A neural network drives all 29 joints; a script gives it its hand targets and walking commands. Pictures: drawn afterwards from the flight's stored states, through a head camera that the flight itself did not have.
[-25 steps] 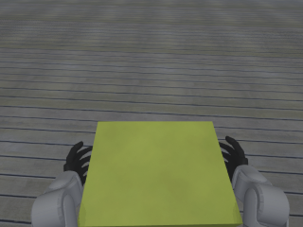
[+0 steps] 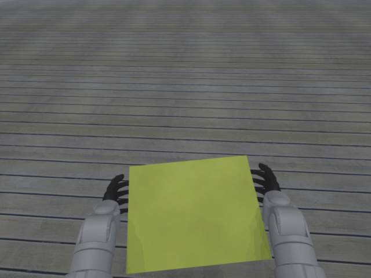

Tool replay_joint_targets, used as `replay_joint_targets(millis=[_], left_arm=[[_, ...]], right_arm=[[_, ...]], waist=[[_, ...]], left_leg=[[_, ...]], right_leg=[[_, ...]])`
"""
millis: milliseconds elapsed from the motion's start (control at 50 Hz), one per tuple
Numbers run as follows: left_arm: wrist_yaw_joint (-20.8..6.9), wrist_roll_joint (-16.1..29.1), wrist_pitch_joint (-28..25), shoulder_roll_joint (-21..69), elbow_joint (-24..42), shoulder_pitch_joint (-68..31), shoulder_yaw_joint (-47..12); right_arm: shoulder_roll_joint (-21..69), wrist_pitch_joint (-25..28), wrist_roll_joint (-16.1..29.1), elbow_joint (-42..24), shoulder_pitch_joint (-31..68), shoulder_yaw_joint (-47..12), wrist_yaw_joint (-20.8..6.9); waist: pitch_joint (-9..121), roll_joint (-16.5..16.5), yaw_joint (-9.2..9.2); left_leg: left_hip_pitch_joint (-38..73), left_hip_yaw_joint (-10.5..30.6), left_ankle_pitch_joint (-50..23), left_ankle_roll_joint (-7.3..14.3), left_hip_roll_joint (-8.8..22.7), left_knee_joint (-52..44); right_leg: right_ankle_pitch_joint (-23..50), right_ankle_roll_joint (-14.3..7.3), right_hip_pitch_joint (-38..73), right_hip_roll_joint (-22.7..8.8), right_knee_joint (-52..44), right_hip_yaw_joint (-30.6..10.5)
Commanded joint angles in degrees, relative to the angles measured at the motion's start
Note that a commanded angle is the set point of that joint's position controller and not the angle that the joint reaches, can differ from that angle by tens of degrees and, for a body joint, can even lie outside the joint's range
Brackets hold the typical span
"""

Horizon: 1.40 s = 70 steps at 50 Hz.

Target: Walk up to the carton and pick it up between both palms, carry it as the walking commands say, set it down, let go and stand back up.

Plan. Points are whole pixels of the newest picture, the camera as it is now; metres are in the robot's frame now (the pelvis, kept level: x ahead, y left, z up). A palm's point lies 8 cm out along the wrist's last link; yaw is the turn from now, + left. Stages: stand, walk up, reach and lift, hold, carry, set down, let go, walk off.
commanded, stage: hold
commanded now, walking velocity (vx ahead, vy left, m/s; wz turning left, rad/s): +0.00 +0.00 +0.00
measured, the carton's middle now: (193, 218) +0.30 -0.01 -0.08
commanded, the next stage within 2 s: set down in 0.46 s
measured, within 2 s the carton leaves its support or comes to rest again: neither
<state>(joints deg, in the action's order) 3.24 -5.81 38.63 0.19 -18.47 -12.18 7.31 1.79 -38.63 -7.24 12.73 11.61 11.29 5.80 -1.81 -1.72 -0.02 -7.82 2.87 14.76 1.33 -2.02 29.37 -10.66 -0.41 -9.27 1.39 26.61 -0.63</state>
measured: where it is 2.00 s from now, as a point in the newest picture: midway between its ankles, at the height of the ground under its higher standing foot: outside the picture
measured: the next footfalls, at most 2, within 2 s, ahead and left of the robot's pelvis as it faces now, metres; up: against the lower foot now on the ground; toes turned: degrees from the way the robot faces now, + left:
none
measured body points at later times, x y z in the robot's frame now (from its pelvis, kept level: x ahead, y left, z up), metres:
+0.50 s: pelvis +0.03 +0.00 +0.01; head -0.04 +0.01 +0.46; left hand +0.32 +0.17 +0.04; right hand +0.30 -0.19 +0.05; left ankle +0.02 +0.11 -0.74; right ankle +0.05 -0.12 -0.74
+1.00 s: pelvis +0.02 +0.00 +0.00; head +0.08 -0.01 +0.45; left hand +0.34 +0.15 -0.04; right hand +0.33 -0.21 -0.03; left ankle +0.02 +0.11 -0.74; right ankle +0.05 -0.12 -0.74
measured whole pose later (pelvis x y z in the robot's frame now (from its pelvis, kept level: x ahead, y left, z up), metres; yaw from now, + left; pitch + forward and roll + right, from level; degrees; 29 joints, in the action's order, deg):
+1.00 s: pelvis +0.02 +0.00 +0.00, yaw -2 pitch +6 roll +0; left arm -1.1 -15.5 26.0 7.2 -26.6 -18.1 20.2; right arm 4.5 -25.9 -14.5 23.5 17.6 23.1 -3.4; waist -0.9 -0.6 1.2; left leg -19.2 2.6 14.2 1.1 -2.2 27.8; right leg -10.2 -0.5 -21.7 2.4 26.4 -3.5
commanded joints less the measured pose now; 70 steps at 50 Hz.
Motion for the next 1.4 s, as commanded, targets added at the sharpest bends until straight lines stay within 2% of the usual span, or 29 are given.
replay_joint_targets(millis=[0, 60, 120, 220, 280, 360, 400, 440, 460, 500, 540, 580, 600, 680, 720, 740, 760, 780, 840, 880, 900, 920, 1000, 1020, 1100, 1280, 1300, 1320, 1380], left_arm=[[-18.81, 9.65, -3.21, 50.06, 7.35, -40.13, -25.07], [-20.06, 7.03, -1.17, 54.29, 4.04, -36.83, -23.21], [-21.05, 2.96, 0.8, 55.23, -4.52, -33.61, -17.38], [-21.05, 1.77, 0.9, 57.88, 2.13, -30.7, -19.15], [-21.52, 5.46, 0.15, 60.02, 9.77, -34.53, -26.37], [-21.57, 7.7, -0.57, 57.5, 15.02, -38.56, -27.13], [-21.42, 8.21, -0.34, 57.53, 14.97, -39.18, -28.15], [-21.78, 7.97, 0.35, 57.5, 10.25, -39.82, -26.94], [-21.89, 9.23, -0.23, 56.9, 10.07, -34.97, -27.88], [-22.86, 7.2, -0.34, 56.4, 4.36, -34.24, -24.02], [-22.95, 4.11, -1.12, 55.29, -2.92, -32.12, -18.84], [-23.43, 1.78, -2.33, 53.72, -5.55, -32.04, -16.17], [-23.43, 2.06, -3.1, 54.58, -5.47, -34.96, -16.48], [-23.58, 5.86, -7.66, 56.95, 0.84, -43.49, -20.69], [-22.69, 4.05, -9.07, 55.39, -1.93, -40.75, -18.0], [-22.73, 5.39, -10.82, 54.85, 1.09, -43.96, -20.02], [-22.27, 3.58, -11.12, 53.88, -1.6, -40.29, -17.49], [-21.57, 3.55, -12.29, 54.18, -0.59, -39.4, -17.45], [-20.18, 1.09, -13.17, 54.41, -5.15, -34.73, -15.36], [-19.78, 0.72, -14.45, 53.52, -4.55, -34.29, -15.8], [-19.51, 0.24, -15.19, 52.78, -4.19, -32.96, -14.7], [-19.78, 0.58, -15.9, 52.62, -5.06, -34.79, -15.76], [-18.89, 0.77, -18.39, 51.69, -4.73, -34.41, -17.09], [-18.85, 0.65, -19.1, 50.7, -5.11, -35.98, -16.33], [-19.55, 0.61, -21.24, 50.56, -6.1, -36.85, -17.16], [-19.84, 1.31, -23.36, 52.48, -10.5, -45.9, -17.07], [-19.99, 0.23, -23.13, 51.93, -10.25, -44.34, -16.62], [-20.28, 0.84, -22.65, 53.46, -10.65, -47.16, -15.9], [-20.45, 0.96, -21.74, 54.95, -12.03, -49.13, -15.65]], right_arm=[[49.83, -0.55, 9.34, 1.32, 32.99, -29.88, -19.71], [52.71, -2.17, 7.04, 4.74, 29.48, -26.39, -22.67], [52.73, -2.89, 4.83, 8.35, 31.26, -23.0, -24.15], [55.03, -1.7, 5.84, 3.59, 32.07, -26.4, -26.46], [56.37, -0.36, 7.3, -2.53, 33.06, -30.55, -26.23], [58.1, 0.01, 8.57, -5.55, 35.73, -33.76, -25.24], [57.0, 0.2, 9.61, -4.92, 35.98, -34.24, -25.49], [55.08, -0.34, 8.59, -1.49, 36.23, -31.05, -25.72], [52.8, 1.7, 10.51, -5.74, 33.04, -29.7, -25.7], [51.25, 0.97, 7.26, 1.14, 29.97, -24.76, -25.66], [51.02, 1.69, 5.57, 4.02, 32.47, -22.73, -25.87], [49.8, 2.19, 3.48, 6.88, 34.48, -20.43, -26.34], [48.73, 3.08, 2.8, 7.3, 35.93, -19.37, -26.78], [48.34, 6.15, 1.16, 6.21, 36.72, -18.88, -26.81], [49.38, 8.25, 2.16, 5.01, 38.94, -20.14, -26.12], [50.05, 8.82, 2.21, 5.71, 38.51, -20.3, -26.15], [49.9, 9.49, 3.7, 5.24, 40.5, -21.78, -26.11], [50.25, 10.03, 3.93, 5.35, 39.36, -22.41, -25.77], [50.12, 12.16, 4.44, 6.82, 39.6, -22.13, -25.47], [49.45, 12.96, 3.33, 8.53, 35.25, -20.6, -25.14], [49.41, 13.24, 3.24, 8.52, 34.89, -21.54, -24.82], [47.87, 13.85, 1.91, 9.69, 33.3, -19.96, -24.44], [47.66, 16.83, 2.6, 10.74, 32.22, -20.93, -23.69], [48.97, 17.4, 2.26, 10.05, 35.14, -20.91, -23.07], [48.07, 19.76, 1.46, 10.57, 33.89, -21.08, -22.31], [47.08, 22.49, 1.13, 12.03, 42.5, -20.47, -23.28], [48.97, 22.25, 1.98, 12.22, 44.04, -21.96, -23.82], [47.86, 22.24, 1.33, 11.75, 45.64, -21.14, -23.83], [48.62, 21.18, 2.08, 13.73, 48.46, -20.41, -25.27]], waist=[[13.41, 1.56, 2.32], [13.74, 1.81, 1.82], [8.86, 1.13, -1.37], [17.07, 1.56, -2.54], [23.05, 2.73, -0.29], [22.92, 5.49, -0.12], [21.13, 2.5, -0.11], [18.2, 2.51, 1.08], [10.54, -2.56, -1.68], [10.81, -0.66, 1.07], [8.71, -1.1, -1.57], [9.01, 2.27, -0.62], [10.78, -0.66, 0.54], [15.51, 5.24, 4.26], [16.6, 4.1, 0.86], [19.69, 4.51, 2.59], [19.82, 3.75, -0.96], [21.18, 5.64, 0.3], [24.19, 1.8, -2.14], [26.54, 1.99, 0.23], [27.42, 3.3, -1.0], [27.77, 3.65, 2.01], [32.01, 0.61, 0.01], [32.64, 3.42, 0.4], [38.76, 1.38, 1.93], [42.2, 1.54, 2.96], [44.32, 1.17, 0.48], [44.54, 1.76, 2.64], [46.96, 1.08, 1.83]], left_leg=[[-1.32, 0.86, -1.89, 0.65, -0.73, -10.91], [1.69, 1.27, -8.09, 0.55, -0.86, -12.65], [0.44, 0.6, -11.02, 0.44, -0.65, -15.38], [11.64, 0.21, -25.12, -0.67, -1.95, -14.71], [16.47, 0.66, -28.56, -1.22, -2.66, -14.29], [13.53, 0.38, -23.46, -0.59, -3.06, -13.12], [13.33, 0.33, -20.21, -0.89, -3.34, -13.14], [12.91, 0.55, -14.95, -1.36, -2.47, -13.6], [3.77, 1.49, -13.72, -2.09, -2.09, -14.63], [3.82, 1.77, -8.87, -2.13, -1.52, -14.12], [2.92, 0.59, -7.53, -1.32, -1.45, -14.47], [3.32, 0.96, -3.27, -0.46, -1.51, -14.43], [3.86, 0.94, -0.99, -1.01, -1.3, -14.25], [4.32, 2.36, -4.94, -1.27, -0.96, -12.65], [2.2, 1.5, -8.95, -0.53, -1.53, -10.73], [2.61, 2.15, -9.93, -0.47, -1.5, -9.8], [0.21, 1.81, -10.77, -0.39, -1.4, -8.74], [-1.12, 2.23, -13.69, 0.02, -1.41, -7.72], [-2.64, 1.8, -17.38, -0.53, -1.77, -4.87], [-4.11, 2.35, -20.28, -0.89, -1.6, -3.98], [-5.58, 2.5, -22.11, -0.69, -1.85, -3.09], [-6.5, 2.28, -20.91, -0.89, -1.77, -3.04], [-11.24, 2.07, -25.31, -1.36, -2.25, 1.1], [-13.27, 1.8, -22.4, -0.89, -2.55, 1.61], [-18.0, 1.14, -22.84, -1.22, -3.23, 4.63], [-29.23, 0.76, -14.93, -1.55, -3.47, 10.43], [-29.13, 0.57, -15.8, -1.05, -3.74, 11.57], [-30.81, 0.22, -12.28, -1.38, -3.93, 12.12], [-30.63, 0.94, -10.26, -1.3, -3.5, 13.89]], right_leg=[[1.45, -0.99, 9.75, 2.43, -4.6, -1.68], [7.99, -0.92, 11.51, 2.58, -5.77, -1.43], [10.26, -0.58, 13.72, 2.64, -7.72, -2.37], [21.3, -0.13, 13.91, 2.97, -9.4, -3.71], [25.68, 0.02, 13.86, 4.1, -9.58, -3.24], [21.31, 0.73, 12.66, 3.62, -9.68, -4.56], [16.81, 0.13, 11.34, 4.08, -9.51, -3.77], [11.26, -0.43, 8.26, 4.47, -9.9, -2.89], [9.79, -1.75, 8.17, 2.48, -11.14, -4.09], [5.65, -1.25, 8.25, 2.51, -10.84, -4.2], [2.98, -1.69, 7.65, 1.88, -11.14, -4.42], [-2.1, -1.24, 6.82, 1.91, -11.0, -4.19], [-3.34, -1.91, 6.94, 2.17, -9.97, -4.2], [0.53, -1.67, 6.09, 3.21, -8.1, -3.19], [4.55, -1.37, 6.04, 2.33, -6.88, -3.87], [6.28, -1.37, 6.28, 2.71, -6.12, -3.94], [6.92, -1.08, 5.61, 2.32, -5.24, -4.17], [10.85, -0.76, 6.51, 2.28, -3.92, -4.42], [13.67, -1.21, 2.83, 2.8, -1.9, -4.88], [17.46, -0.92, 2.3, 2.98, -0.6, -4.57], [19.68, -0.76, 3.43, 2.84, 0.28, -4.8], [20.44, -0.44, 3.3, 3.07, 0.74, -4.48], [26.45, -0.91, -0.74, 2.48, 4.7, -6.01], [24.92, -0.34, -0.74, 2.63, 5.34, -5.91], [28.97, -0.62, -1.59, 2.44, 8.1, -6.41], [17.74, -0.63, -15.02, 3.89, 13.99, -4.38], [17.18, -0.51, -16.56, 3.79, 15.0, -4.6], [13.64, -0.48, -17.87, 4.37, 15.75, -3.16], [8.67, -0.66, -24.94, 4.38, 18.79, -2.28]])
